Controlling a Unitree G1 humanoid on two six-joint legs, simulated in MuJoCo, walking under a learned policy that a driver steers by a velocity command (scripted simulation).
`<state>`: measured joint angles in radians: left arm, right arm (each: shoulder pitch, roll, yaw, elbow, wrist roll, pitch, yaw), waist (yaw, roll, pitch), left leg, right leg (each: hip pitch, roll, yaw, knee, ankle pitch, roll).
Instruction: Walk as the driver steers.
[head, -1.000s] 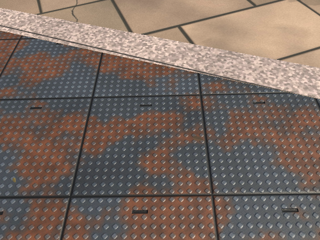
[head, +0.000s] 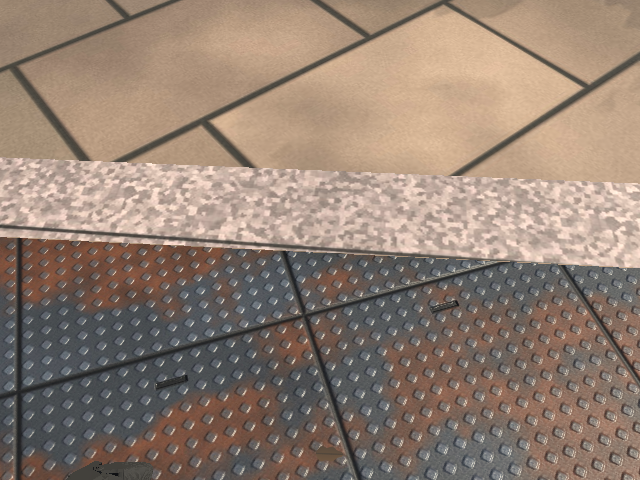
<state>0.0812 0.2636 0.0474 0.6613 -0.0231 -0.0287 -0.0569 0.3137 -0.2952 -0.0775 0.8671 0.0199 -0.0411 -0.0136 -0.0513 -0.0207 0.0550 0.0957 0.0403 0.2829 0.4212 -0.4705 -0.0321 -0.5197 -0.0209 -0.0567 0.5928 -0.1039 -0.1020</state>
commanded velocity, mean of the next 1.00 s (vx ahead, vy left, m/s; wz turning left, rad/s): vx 0.50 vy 0.00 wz -0.42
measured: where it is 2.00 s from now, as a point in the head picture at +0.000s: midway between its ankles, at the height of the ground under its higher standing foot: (440, 236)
